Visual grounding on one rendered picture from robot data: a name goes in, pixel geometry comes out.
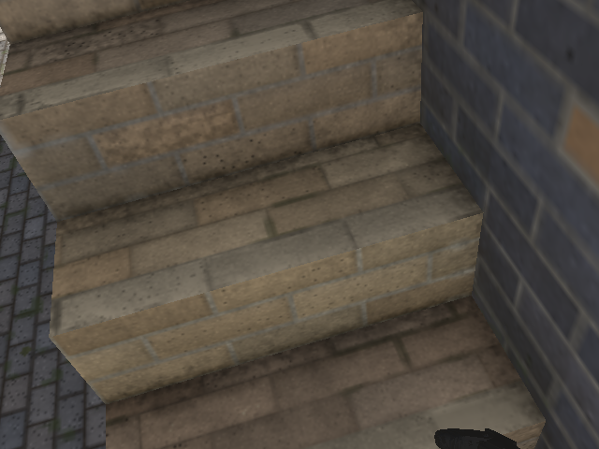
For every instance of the robot right hand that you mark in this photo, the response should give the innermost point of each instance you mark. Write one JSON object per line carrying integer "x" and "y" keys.
{"x": 455, "y": 438}

